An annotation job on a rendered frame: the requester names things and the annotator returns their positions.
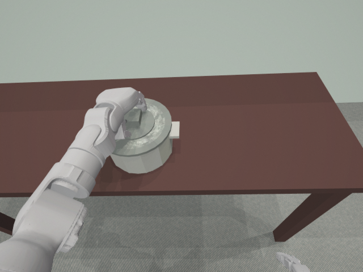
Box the left robot forearm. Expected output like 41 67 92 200
12 100 124 236

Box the robot left upper arm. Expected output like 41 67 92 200
0 188 88 272

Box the table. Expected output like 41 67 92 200
0 72 363 242

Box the pot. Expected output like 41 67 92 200
110 121 180 174

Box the lid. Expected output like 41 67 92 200
112 98 172 157

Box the robot right hand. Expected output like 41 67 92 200
276 252 311 272

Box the robot left hand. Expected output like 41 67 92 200
96 87 147 140

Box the knob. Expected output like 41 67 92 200
124 109 142 126

